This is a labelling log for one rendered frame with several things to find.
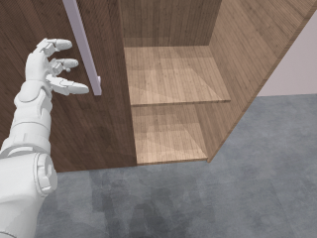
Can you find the handle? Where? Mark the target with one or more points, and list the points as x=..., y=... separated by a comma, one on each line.
x=75, y=21

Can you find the robot left upper arm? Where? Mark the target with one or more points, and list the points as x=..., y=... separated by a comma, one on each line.
x=25, y=181

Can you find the robot left hand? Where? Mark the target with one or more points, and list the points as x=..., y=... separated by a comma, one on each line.
x=38, y=67

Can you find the robot left forearm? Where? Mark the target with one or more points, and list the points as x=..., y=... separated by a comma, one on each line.
x=31, y=127

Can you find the wardrobe door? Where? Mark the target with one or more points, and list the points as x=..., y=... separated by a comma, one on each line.
x=88, y=132

